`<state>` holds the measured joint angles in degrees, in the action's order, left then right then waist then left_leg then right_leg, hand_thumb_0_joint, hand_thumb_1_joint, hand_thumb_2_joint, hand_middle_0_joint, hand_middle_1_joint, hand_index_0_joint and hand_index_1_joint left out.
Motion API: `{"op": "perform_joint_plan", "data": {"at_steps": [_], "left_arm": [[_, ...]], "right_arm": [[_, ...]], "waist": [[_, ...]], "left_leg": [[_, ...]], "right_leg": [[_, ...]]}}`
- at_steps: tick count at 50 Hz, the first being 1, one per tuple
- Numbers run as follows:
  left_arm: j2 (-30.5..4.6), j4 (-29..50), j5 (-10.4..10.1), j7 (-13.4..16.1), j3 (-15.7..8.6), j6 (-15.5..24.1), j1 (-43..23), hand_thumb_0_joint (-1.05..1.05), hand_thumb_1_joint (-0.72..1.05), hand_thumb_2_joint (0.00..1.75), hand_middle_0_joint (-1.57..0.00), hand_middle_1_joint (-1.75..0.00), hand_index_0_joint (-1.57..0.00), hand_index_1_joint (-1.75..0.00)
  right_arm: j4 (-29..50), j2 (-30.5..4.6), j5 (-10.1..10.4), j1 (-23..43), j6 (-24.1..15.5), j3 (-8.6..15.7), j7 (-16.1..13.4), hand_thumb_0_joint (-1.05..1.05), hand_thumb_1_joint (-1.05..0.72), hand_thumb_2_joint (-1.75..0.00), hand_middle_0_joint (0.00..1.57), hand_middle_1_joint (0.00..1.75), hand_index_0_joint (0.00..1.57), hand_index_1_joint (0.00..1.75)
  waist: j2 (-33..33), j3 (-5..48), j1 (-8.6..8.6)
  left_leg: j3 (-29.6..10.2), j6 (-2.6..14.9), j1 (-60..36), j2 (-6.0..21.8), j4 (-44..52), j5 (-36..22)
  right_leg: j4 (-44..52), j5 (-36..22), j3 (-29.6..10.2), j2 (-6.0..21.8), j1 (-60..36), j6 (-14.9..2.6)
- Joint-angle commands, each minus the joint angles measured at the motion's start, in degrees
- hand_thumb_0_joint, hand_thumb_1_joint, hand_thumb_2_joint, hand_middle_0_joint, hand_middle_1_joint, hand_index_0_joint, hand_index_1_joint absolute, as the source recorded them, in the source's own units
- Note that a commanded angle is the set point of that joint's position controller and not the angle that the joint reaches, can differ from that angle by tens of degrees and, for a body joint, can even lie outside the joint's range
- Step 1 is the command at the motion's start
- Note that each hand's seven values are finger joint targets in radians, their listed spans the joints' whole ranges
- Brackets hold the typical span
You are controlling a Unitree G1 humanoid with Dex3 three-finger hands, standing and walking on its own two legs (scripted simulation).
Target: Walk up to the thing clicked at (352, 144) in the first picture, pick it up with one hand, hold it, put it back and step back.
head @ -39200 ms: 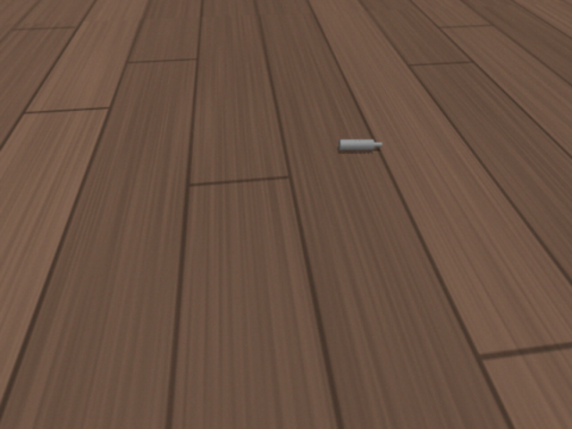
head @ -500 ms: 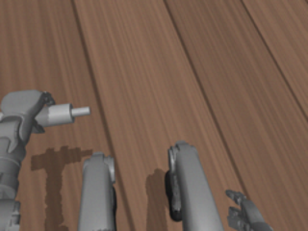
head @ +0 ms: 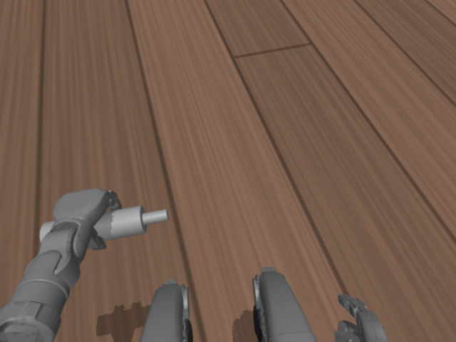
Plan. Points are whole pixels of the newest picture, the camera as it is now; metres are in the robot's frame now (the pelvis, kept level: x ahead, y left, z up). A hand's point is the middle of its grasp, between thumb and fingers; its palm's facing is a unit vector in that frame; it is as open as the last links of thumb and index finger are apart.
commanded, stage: lift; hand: left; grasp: from above
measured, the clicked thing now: (109, 225) +0.36 +0.22 -0.11
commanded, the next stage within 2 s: hold in 0.52 s
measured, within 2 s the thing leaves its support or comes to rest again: neither
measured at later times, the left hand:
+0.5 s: hand (85, 206) +0.35 +0.21 +0.02, palm faces -0.46 -0.09 -0.88, open 8.8 cm
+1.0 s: hand (76, 180) +0.38 +0.22 +0.06, palm faces -0.47 -0.07 -0.88, open 8.7 cm
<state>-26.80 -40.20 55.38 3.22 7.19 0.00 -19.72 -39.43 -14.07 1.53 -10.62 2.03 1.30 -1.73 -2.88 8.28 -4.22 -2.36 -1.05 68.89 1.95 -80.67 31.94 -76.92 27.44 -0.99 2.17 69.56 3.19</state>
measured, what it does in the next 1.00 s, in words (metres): rises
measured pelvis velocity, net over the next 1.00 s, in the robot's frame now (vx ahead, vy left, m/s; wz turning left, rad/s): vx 0.07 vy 0.00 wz -0.02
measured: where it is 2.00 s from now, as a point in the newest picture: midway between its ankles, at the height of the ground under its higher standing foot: outside the picture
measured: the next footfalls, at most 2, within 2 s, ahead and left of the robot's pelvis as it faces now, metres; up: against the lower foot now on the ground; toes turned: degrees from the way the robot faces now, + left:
none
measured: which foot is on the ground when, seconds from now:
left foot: down 0.00-1.00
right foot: down 0.00-1.00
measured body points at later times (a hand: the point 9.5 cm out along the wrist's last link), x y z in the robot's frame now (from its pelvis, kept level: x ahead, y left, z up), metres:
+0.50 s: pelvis +0.03 -0.01 +0.10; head +0.09 -0.01 +0.54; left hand +0.37 +0.22 +0.07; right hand +0.12 -0.28 -0.03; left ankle +0.06 +0.13 -0.59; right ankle +0.08 -0.16 -0.59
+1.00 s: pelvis +0.07 +0.00 +0.13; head +0.10 -0.01 +0.58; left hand +0.40 +0.22 +0.11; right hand +0.16 -0.27 +0.00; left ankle +0.06 +0.13 -0.59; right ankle +0.08 -0.16 -0.59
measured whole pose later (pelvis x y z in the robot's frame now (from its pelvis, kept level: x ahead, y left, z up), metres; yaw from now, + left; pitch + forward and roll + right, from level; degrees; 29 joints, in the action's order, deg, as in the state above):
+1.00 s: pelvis +0.07 +0.00 +0.13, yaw -1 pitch +6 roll +0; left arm -21.1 -47.5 56.7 4.6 11.8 -2.1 -18.6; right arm -42.2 -14.3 2.1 -13.3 1.3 2.9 -1.5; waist -1.8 2.8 -2.0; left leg 1.3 -1.0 23.9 2.1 -38.0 20.1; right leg -36.6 16.4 -2.0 2.5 26.2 3.0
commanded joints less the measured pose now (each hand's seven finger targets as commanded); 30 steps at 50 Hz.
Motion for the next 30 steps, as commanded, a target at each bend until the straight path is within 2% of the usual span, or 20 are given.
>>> {"op": "perform_joint_plan", "data": {"at_steps": [1,4,5,6,9,11,14,15,17,18,20,21,22,23,26,28,30], "left_arm": [[-13.19,10.67,0.42,4.8,-5.79,0.07,-19.03,0.0,0.75,0.55,-1.09,-0.46,-1.1,-0.45],[-12.91,10.79,0.48,6.14,-5.28,-0.28,-21.03,0.0,0.71,0.56,-1.07,-0.46,-1.08,-0.46],[-12.41,7.93,0.78,6.6,-5.39,-0.79,-19.37,0.0,0.7,0.56,-1.07,-0.46,-1.07,-0.46],[-11.49,7.85,0.74,6.95,-4.23,-1.01,-20.2,0.0,0.71,0.57,-1.08,-0.47,-1.08,-0.47],[-11.6,6.19,0.84,7.66,-3.93,-1.8,-19.94,0.0,0.72,0.59,-1.1,-0.44,-1.1,-0.45],[-9.12,4.4,0.41,7.56,-2.17,-2.19,-19.03,0.0,0.74,0.58,-1.11,-0.46,-1.11,-0.46],[-10.61,3.27,0.18,7.64,-3.23,-2.57,-19.14,0.0,0.75,0.58,-1.12,-0.46,-1.12,-0.46],[-9.1,3.45,0.03,7.45,-1.94,-2.68,-19.37,0.0,0.76,0.58,-1.11,-0.48,-1.12,-0.47],[-10.06,2.96,0.0,7.48,-2.54,-2.61,-19.55,0.0,0.79,0.6,-1.14,-0.48,-1.15,-0.48],[-8.83,2.3,0.0,7.27,-1.68,-2.58,-18.92,0.0,0.8,0.6,-1.15,-0.47,-1.15,-0.47],[-9.51,3.21,0.04,7.08,-2.16,-2.14,-19.97,0.0,0.8,0.62,-1.16,-0.47,-1.16,-0.48],[-8.42,2.33,-0.01,7.11,-1.72,-2.11,-18.85,0.0,0.81,0.6,-1.16,-0.48,-1.16,-0.48],[-8.72,3.69,0.1,7.21,-1.56,-1.96,-19.89,0.0,0.83,0.58,-1.15,-0.49,-1.17,-0.48],[-10.12,3.44,0.38,7.41,-2.52,-1.96,-19.21,0.0,0.84,0.6,-1.17,-0.49,-1.18,-0.48],[-7.7,4.28,0.26,7.48,-1.12,-1.87,-21.19,0.0,0.81,0.61,-1.15,-0.5,-1.17,-0.49],[-9.07,4.16,0.48,7.91,-1.98,-1.98,-20.26,0.0,0.83,0.59,-1.15,-0.51,-1.17,-0.49],[-8.06,4.33,0.66,7.87,-1.15,-2.08,-21.08,0.0,0.82,0.62,-1.15,-0.51,-1.17,-0.49]], "right_arm": [[3.9,-8.65,0.35,-2.55,-2.48,3.27,-1.62,0.0,-0.89,-0.9,0.2,0.3,0.2,0.3],[3.27,-8.57,0.36,-2.84,-2.88,3.17,-1.83,0.0,-0.89,-0.9,0.2,0.3,0.2,0.3],[2.76,-8.64,0.23,-3.2,-2.97,3.14,-1.87,0.0,-0.89,-0.9,0.2,0.3,0.2,0.3],[2.78,-8.37,0.25,-3.11,-3.07,3.04,-1.94,0.0,-0.89,-0.9,0.2,0.3,0.2,0.3],[2.48,-8.27,0.42,-3.23,-3.23,3.09,-2.03,0.0,-0.89,-0.9,0.2,0.3,0.2,0.3],[2.02,-8.01,0.31,-3.35,-3.48,3.02,-1.94,0.0,-0.89,-0.9,0.2,0.3,0.2,0.3],[1.89,-8.33,0.27,-3.57,-3.72,3.27,-1.87,0.0,-0.89,-0.9,0.2,0.3,0.2,0.3],[2.15,-8.06,0.42,-3.51,-3.7,3.12,-1.76,0.0,-0.89,-0.9,0.2,0.3,0.2,0.3],[2.52,-8.11,0.4,-3.02,-3.74,3.15,-1.72,0.0,-0.89,-0.9,0.2,0.3,0.2,0.3],[2.43,-7.91,0.45,-3.13,-3.77,3.06,-1.66,0.0,-0.89,-0.9,0.2,0.3,0.2,0.3],[2.65,-8.09,0.47,-2.8,-3.87,3.26,-1.61,0.0,-0.89,-0.9,0.2,0.3,0.2,0.3],[2.55,-7.91,0.45,-3.05,-3.91,3.23,-1.55,0.0,-0.89,-0.9,0.2,0.3,0.2,0.3],[2.79,-7.89,0.61,-2.53,-3.9,3.21,-1.59,0.0,-0.89,-0.9,0.2,0.3,0.2,0.3],[2.97,-8.17,0.77,-2.44,-3.8,3.36,-1.63,0.0,-0.89,-0.9,0.2,0.3,0.2,0.3],[2.13,-8.06,0.69,-3.15,-3.97,3.38,-1.57,0.0,-0.89,-0.9,0.2,0.3,0.2,0.3],[2.47,-8.28,0.86,-2.65,-3.87,3.6,-1.58,0.0,-0.89,-0.9,0.2,0.3,0.2,0.3],[2.21,-8.08,0.88,-2.45,-3.77,3.53,-1.47,0.0,-0.89,-0.9,0.2,0.3,0.2,0.3]], "waist": [[-2.58,22.32,0.19],[-2.83,21.88,0.13],[-2.2,20.73,0.23],[-1.39,20.14,-0.04],[-0.76,18.66,0.67],[-0.41,16.67,0.5],[-0.85,16.13,1.33],[-0.17,16.1,0.97],[0.4,15.18,1.31],[0.9,14.28,0.98],[-0.77,14.13,1.46],[-0.37,14.07,1.44],[0.16,14.61,1.77],[0.48,14.32,1.95],[-0.48,14.72,0.95],[-0.06,13.57,1.64],[0.16,13.61,1.48]], "left_leg": [[0.18,1.38,-20.2,-1.55,18.72,-5.5],[0.66,1.31,-23.57,-1.83,21.88,-6.79],[0.79,1.24,-24.8,-1.79,22.98,-7.84],[0.87,1.35,-25.05,-1.92,23.91,-7.92],[1.93,1.32,-28.04,-2.43,26.79,-9.52],[1.95,1.26,-29.54,-2.46,28.97,-10.27],[2.25,1.13,-32.43,-2.56,31.46,-12.6],[2.34,1.2,-33.54,-2.63,32.32,-13.18],[2.78,1.35,-34.7,-2.8,33.99,-13.12],[2.81,1.39,-34.55,-2.92,34.63,-13.09],[2.85,1.12,-37.44,-2.84,36.56,-13.03],[2.64,1.05,-38.46,-2.74,37.23,-13.84],[2.57,1.04,-39.66,-2.76,38.17,-14.69],[2.9,1.11,-40.39,-2.95,38.75,-14.89],[2.66,0.72,-43.94,-2.64,40.0,-18.24],[2.77,0.7,-45.32,-2.69,41.5,-18.86],[2.89,0.67,-46.28,-2.74,42.38,-19.98]], "right_leg": [[16.08,-3.42,1.46,-2.66,-19.72,-3.8],[19.75,-4.65,1.02,-2.76,-23.71,-3.65],[20.74,-5.72,1.24,-2.81,-24.67,-3.59],[21.97,-5.68,1.24,-3.02,-25.72,-3.56],[25.66,-6.67,0.8,-3.03,-29.94,-3.43],[27.62,-7.6,0.96,-3.03,-31.22,-3.33],[29.87,-9.93,0.98,-3.04,-33.93,-3.17],[30.72,-10.5,0.86,-3.02,-35.08,-3.15],[32.94,-10.39,0.77,-2.82,-37.35,-2.92],[33.68,-10.19,0.59,-2.79,-38.02,-2.82],[34.99,-10.18,0.78,-2.82,-38.49,-2.9],[35.48,-10.76,0.94,-2.91,-39.05,-2.96],[36.19,-11.36,0.93,-2.97,-40.33,-2.96],[37.15,-11.52,0.73,-2.84,-41.35,-2.9],[37.9,-14.73,0.91,-3.0,-42.14,-2.99],[39.24,-15.07,1.06,-3.02,-42.96,-3.02],[40.13,-16.04,0.99,-3.01,-44.43,-3.02]]}}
